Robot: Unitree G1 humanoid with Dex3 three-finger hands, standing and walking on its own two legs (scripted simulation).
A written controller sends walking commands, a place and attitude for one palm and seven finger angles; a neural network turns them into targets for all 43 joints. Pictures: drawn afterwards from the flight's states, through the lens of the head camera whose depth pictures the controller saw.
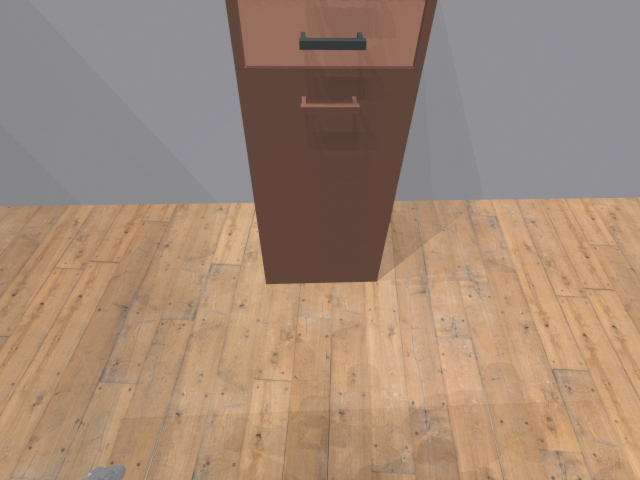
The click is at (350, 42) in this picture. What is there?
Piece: drawer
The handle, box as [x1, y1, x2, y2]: [299, 32, 366, 49]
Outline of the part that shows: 299,38 300,49 365,49 366,42 365,38 362,37 361,32 357,32 356,38 305,38 304,32 301,32 301,37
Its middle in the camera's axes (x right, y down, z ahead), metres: +0.02 -0.42 +0.82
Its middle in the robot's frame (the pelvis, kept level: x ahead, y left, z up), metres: +0.92 +0.03 +0.15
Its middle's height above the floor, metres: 0.93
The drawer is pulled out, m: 0.00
